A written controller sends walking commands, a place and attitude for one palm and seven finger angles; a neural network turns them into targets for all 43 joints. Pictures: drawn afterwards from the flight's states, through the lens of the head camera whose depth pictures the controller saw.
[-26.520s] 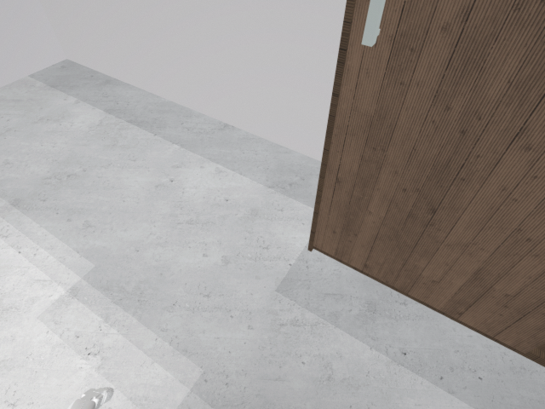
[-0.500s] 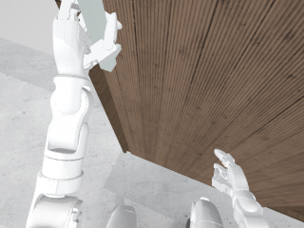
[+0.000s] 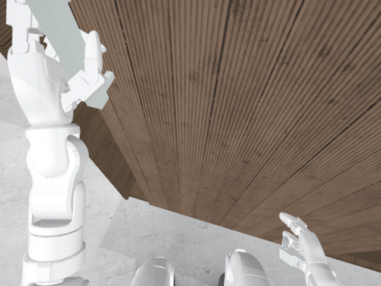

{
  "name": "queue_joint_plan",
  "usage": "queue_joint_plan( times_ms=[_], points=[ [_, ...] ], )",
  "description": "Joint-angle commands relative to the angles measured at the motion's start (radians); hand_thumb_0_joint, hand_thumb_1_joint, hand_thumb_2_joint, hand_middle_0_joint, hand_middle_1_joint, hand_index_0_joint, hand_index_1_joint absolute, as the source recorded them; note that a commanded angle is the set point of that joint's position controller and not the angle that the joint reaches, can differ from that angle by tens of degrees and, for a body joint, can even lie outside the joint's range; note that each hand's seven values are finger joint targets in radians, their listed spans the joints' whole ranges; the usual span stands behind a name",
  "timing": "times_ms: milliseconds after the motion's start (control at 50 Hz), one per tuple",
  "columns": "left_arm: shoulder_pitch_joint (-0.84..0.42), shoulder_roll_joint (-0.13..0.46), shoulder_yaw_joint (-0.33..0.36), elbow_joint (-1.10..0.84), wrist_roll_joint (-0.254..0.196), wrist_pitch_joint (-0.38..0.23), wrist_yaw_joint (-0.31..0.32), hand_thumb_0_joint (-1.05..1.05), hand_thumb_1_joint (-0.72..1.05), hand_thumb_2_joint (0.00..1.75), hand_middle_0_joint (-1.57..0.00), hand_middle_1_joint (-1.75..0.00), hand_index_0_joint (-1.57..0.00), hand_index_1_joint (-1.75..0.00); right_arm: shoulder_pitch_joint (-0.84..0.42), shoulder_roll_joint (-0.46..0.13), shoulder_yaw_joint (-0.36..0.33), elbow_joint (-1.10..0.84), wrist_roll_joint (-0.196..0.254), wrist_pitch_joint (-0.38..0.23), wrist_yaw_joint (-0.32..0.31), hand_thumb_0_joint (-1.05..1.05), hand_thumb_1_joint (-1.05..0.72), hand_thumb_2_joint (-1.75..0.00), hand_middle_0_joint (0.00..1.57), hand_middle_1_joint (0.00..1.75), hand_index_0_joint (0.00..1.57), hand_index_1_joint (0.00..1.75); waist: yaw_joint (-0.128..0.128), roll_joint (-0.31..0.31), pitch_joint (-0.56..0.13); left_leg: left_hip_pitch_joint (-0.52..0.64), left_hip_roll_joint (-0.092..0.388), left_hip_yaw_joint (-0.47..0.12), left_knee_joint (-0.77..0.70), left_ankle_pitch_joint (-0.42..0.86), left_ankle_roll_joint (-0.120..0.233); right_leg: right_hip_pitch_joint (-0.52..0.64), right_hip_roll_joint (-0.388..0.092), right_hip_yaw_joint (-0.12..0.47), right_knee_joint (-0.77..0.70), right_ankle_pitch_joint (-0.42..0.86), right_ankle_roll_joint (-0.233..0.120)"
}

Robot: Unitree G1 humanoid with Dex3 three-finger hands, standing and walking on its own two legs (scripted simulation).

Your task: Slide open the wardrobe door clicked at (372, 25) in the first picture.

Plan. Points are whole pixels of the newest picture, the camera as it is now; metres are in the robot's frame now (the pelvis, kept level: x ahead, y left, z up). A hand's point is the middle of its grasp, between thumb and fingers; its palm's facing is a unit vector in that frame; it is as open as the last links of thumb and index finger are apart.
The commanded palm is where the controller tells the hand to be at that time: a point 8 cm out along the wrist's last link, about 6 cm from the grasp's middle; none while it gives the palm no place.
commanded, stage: step sideways, sliding the door along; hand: left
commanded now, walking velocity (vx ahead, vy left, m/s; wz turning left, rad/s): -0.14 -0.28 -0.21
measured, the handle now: (78, 33) +0.36 +0.21 +0.28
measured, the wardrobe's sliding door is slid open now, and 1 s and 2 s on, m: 0.13 0.42 0.51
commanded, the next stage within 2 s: stop walking and hold the door there in 1.48 s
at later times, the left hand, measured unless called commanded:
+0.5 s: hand (208, 98) +0.31 +0.05 +0.25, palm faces +0.34 -0.94 -0.07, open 7.1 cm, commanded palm +0.27 +0.02 +0.24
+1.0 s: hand (353, 141) +0.28 -0.11 +0.25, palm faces +0.12 -0.99 -0.06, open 7.5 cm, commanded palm +0.26 -0.11 +0.23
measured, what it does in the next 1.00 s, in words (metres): steps to the right: right foot, then left foot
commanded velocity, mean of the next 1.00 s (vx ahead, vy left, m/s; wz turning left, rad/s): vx -0.01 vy -0.30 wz -0.05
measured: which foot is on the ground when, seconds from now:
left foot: down 0.00-0.40, up 0.42-0.62, down 0.64-1.00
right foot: up 0.00-0.36, down 0.38-0.64, up 0.66-1.00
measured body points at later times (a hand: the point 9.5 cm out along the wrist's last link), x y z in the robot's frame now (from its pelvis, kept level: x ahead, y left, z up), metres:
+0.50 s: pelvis -0.05 -0.12 +0.00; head +0.03 -0.16 +0.44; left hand +0.29 +0.10 +0.25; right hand +0.17 -0.34 -0.10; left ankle -0.05 +0.04 -0.68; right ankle -0.04 -0.22 -0.73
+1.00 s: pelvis -0.10 -0.24 +0.01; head -0.04 -0.24 +0.45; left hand +0.27 -0.05 +0.25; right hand +0.07 -0.44 -0.10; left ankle -0.07 -0.03 -0.73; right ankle -0.10 -0.41 -0.70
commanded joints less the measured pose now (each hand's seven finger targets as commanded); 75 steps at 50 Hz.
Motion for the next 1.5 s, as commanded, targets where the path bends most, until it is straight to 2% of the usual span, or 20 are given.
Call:
queue_joint_plan(
  times_ms=[0,280,340,380,420,520,580,620,640,800,960,1000,1040,1060,1080,1220,1240,1260,1280,1480],
  points=[
    [-0.365,-0.016,-0.265,-0.324,-0.012,-0.174,-0.093,0.0,0.9,0.9,-0.45,-1.4,-0.45,-1.4,-0.042,-0.113,-0.044,-0.175,0.0,-0.07,0.022,0.0,-0.9,-0.9,0.2,0.3,0.2,0.3,-0.126,0.18,-0.521,0.438,0.355,-0.155,-0.176,0.981,0.08,-0.14,-0.048,0.014,0.193,-0.021,0.021],
    [-0.376,0.006,-0.254,-0.226,-0.037,-0.134,-0.086,0.0,0.9,0.9,-0.45,-1.4,-0.45,-1.4,-0.024,-0.079,-0.014,-0.203,0.012,-0.111,0.0,0.0,-0.9,-0.9,0.2,0.3,0.2,0.3,-0.14,0.336,-0.526,0.449,0.306,-0.017,-0.165,0.888,0.049,0.149,0.008,-0.09,-0.41,0.108,0.033],
    [-0.388,0.061,-0.215,-0.211,-0.038,-0.131,-0.076,0.0,0.9,0.9,-0.45,-1.4,-0.45,-1.4,-0.05,-0.07,-0.002,-0.197,0.036,-0.115,-0.01,0.0,-0.9,-0.9,0.2,0.3,0.2,0.3,-0.117,0.16,-0.55,0.302,0.222,-0.026,-0.018,0.556,0.01,0.35,-0.042,-0.056,-0.661,0.434,0.025],
    [-0.381,0.151,-0.172,-0.212,-0.027,-0.131,-0.063,0.0,0.9,0.9,-0.45,-1.4,-0.45,-1.4,-0.068,-0.024,0.01,-0.197,0.045,-0.104,-0.028,0.0,-0.9,-0.9,0.2,0.3,0.2,0.3,-0.112,-0.225,-0.561,-0.006,0.022,0.005,0.226,-0.15,-0.055,0.497,-0.265,0.152,-0.654,1.121,-0.066],
    [-0.336,0.18,-0.112,-0.199,-0.044,-0.13,-0.049,0.0,0.9,0.9,-0.45,-1.4,-0.45,-1.4,-0.082,-0.034,0.0,-0.166,0.037,-0.097,-0.048,0.0,-0.9,-0.9,0.2,0.3,0.2,0.3,-0.065,-0.332,-0.556,-0.168,-0.08,-0.121,0.515,-0.373,-0.058,0.511,-0.347,0.269,-0.59,1.372,-0.127],
    [-0.384,0.057,-0.201,-0.28,-0.043,-0.185,-0.027,0.0,0.9,0.9,-0.45,-1.4,-0.45,-1.4,-0.11,-0.031,0.016,-0.132,0.02,-0.036,-0.063,0.0,-0.9,-0.9,0.2,0.3,0.2,0.3,-0.108,-0.235,-0.572,-0.148,-0.072,-0.084,0.144,-0.18,-0.058,0.603,-0.273,0.142,-0.502,1.168,-0.178],
    [-0.391,0.044,-0.24,-0.254,-0.042,-0.197,-0.038,0.0,0.9,0.9,-0.45,-1.4,-0.45,-1.4,-0.076,-0.055,-0.011,-0.132,0.014,-0.001,-0.072,0.0,-0.9,-0.9,0.2,0.3,0.2,0.3,-0.138,-0.076,-0.636,0.255,0.013,-0.072,-0.227,0.335,-0.046,0.358,-0.191,0.056,-0.346,0.839,-0.098],
    [-0.422,0.061,-0.215,-0.222,-0.042,-0.196,-0.065,0.0,0.9,0.9,-0.45,-1.4,-0.45,-1.4,-0.041,-0.121,-0.048,-0.153,0.004,-0.009,-0.049,0.0,-0.9,-0.9,0.2,0.3,0.2,0.3,-0.118,0.205,-0.676,0.591,0.484,-0.538,-0.177,1.205,0.179,-0.113,-0.044,0.044,-0.031,-0.139,-0.002],
    [-0.427,0.074,-0.182,-0.129,-0.024,-0.186,-0.076,0.0,0.9,0.9,-0.45,-1.4,-0.45,-1.4,-0.051,-0.127,-0.042,-0.151,0.008,-0.008,-0.021,0.0,-0.9,-0.9,0.2,0.3,0.2,0.3,-0.116,0.09,-0.664,0.519,0.482,-0.478,-0.168,1.025,0.206,-0.103,-0.032,0.112,0.098,-0.106,-0.015],
    [-0.515,0.072,-0.188,-0.039,-0.027,-0.13,-0.098,0.0,0.9,0.9,-0.45,-1.4,-0.45,-1.4,-0.057,-0.1,-0.03,-0.11,0.002,0.023,-0.025,0.0,-0.9,-0.9,0.2,0.3,0.2,0.3,-0.123,0.203,-0.469,0.245,0.311,-0.094,-0.278,0.598,0.088,-0.052,-0.061,-0.026,0.029,0.177,0.043],
    [-0.54,0.077,-0.198,0.043,-0.051,-0.119,-0.09,0.0,0.9,0.9,-0.45,-1.4,-0.45,-1.4,-0.043,-0.08,-0.003,-0.123,0.034,0.0,-0.04,0.0,-0.9,-0.9,0.2,0.3,0.2,0.3,-0.119,0.294,-0.523,0.262,0.242,0.002,-0.109,0.558,0.021,0.254,0.022,-0.16,-0.473,0.178,0.042],
    [-0.572,0.082,-0.207,0.037,-0.048,-0.121,-0.084,0.0,0.9,0.9,-0.45,-1.4,-0.45,-1.4,-0.052,-0.049,0.013,-0.122,0.055,-0.014,-0.037,0.0,-0.9,-0.9,0.2,0.3,0.2,0.3,-0.104,0.082,-0.553,0.166,0.129,-0.013,0.088,0.349,0.008,0.407,-0.068,-0.084,-0.694,0.412,0.016],
    [-0.547,0.206,-0.127,0.042,-0.036,-0.109,-0.059,0.0,0.9,0.9,-0.45,-1.4,-0.45,-1.4,-0.129,-0.016,0.023,-0.127,0.039,-0.017,-0.063,0.0,-0.9,-0.9,0.2,0.3,0.2,0.3,-0.056,-0.358,-0.531,-0.272,-0.066,-0.061,0.504,-0.413,0.015,0.549,-0.387,0.231,-0.653,1.057,-0.139],
    [-0.514,0.186,-0.133,0.047,-0.04,-0.097,-0.045,0.0,0.9,0.9,-0.45,-1.4,-0.45,-1.4,-0.125,-0.024,0.028,-0.098,0.026,-0.013,-0.073,0.0,-0.9,-0.9,0.2,0.3,0.2,0.3,-0.053,-0.249,-0.53,-0.303,-0.058,-0.126,0.584,-0.421,-0.039,0.547,-0.426,0.234,-0.631,1.149,-0.164],
    [-0.567,0.14,-0.164,-0.025,-0.059,-0.106,-0.05,0.0,0.9,0.9,-0.45,-1.4,-0.45,-1.4,-0.111,-0.035,0.014,-0.092,0.032,-0.014,-0.081,0.0,-0.9,-0.9,0.2,0.3,0.2,0.3,-0.065,-0.391,-0.557,-0.315,-0.039,-0.145,0.614,-0.386,-0.048,0.619,-0.382,0.194,-0.578,1.122,-0.161],
    [-0.619,0.14,-0.115,-0.012,-0.04,-0.14,-0.025,0.0,0.9,0.9,-0.45,-1.4,-0.45,-1.4,-0.075,-0.069,0.002,-0.068,0.006,0.057,-0.101,0.0,-0.9,-0.9,0.2,0.3,0.2,0.3,-0.12,-0.139,-0.617,0.147,-0.04,0.029,-0.169,0.147,-0.053,0.384,-0.224,-0.027,-0.393,0.723,-0.126],
    [-0.65,0.117,-0.148,-0.018,-0.048,-0.151,-0.037,0.0,0.9,0.9,-0.45,-1.4,-0.45,-1.4,-0.05,-0.095,-0.015,-0.073,0.003,0.053,-0.103,0.0,-0.9,-0.9,0.2,0.3,0.2,0.3,-0.147,-0.017,-0.643,0.412,0.088,-0.105,-0.242,0.319,-0.007,0.131,-0.183,-0.053,-0.245,0.521,-0.073],
    [-0.627,0.09,-0.174,-0.021,-0.067,-0.154,-0.053,0.0,0.9,0.9,-0.45,-1.4,-0.45,-1.4,-0.048,-0.143,-0.035,-0.094,0.002,0.044,-0.096,0.0,-0.9,-0.9,0.2,0.3,0.2,0.3,-0.126,0.261,-0.656,0.585,0.405,-0.483,-0.259,0.717,0.11,-0.147,-0.074,-0.043,-0.053,-0.027,-0.009],
    [-0.652,0.054,-0.195,0.035,-0.06,-0.154,-0.063,0.0,0.9,0.9,-0.45,-1.4,-0.45,-1.4,-0.058,-0.1,-0.014,-0.089,0.01,0.027,-0.073,0.0,-0.9,-0.9,0.2,0.3,0.2,0.3,-0.117,0.199,-0.681,0.573,0.503,-0.595,-0.215,0.884,0.19,-0.144,-0.049,0.078,0.126,-0.099,-0.02],
    [-0.792,-0.046,-0.311,0.129,-0.053,-0.086,-0.122,0.0,0.9,0.9,-0.45,-1.4,-0.45,-1.4,-0.048,-0.114,-0.028,-0.086,0.021,-0.004,-0.041,0.0,-0.9,-0.9,0.2,0.3,0.2,0.3,-0.139,0.259,-0.52,0.252,0.271,-0.054,-0.273,0.483,0.06,0.002,-0.074,-0.068,0.003,0.167,0.044]
  ],
)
